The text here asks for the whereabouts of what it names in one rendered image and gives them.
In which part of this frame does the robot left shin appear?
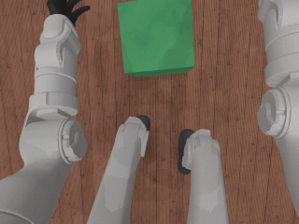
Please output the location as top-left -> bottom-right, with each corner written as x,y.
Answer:
115,117 -> 146,140

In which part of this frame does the robot left forearm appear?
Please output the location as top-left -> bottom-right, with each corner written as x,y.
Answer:
19,14 -> 81,154

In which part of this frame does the robot right forearm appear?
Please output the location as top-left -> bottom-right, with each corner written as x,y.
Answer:
257,0 -> 299,88

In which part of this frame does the left robot hand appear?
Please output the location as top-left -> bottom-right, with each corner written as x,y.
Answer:
47,0 -> 91,28

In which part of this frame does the carton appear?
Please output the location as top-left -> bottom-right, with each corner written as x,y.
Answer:
117,0 -> 195,77

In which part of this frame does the robot right upper arm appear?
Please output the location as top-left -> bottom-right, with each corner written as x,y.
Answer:
257,85 -> 299,222

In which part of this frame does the robot left upper arm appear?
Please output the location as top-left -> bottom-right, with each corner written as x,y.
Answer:
0,118 -> 88,224

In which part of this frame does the right robot thigh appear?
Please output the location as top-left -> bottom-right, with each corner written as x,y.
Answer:
184,134 -> 229,224

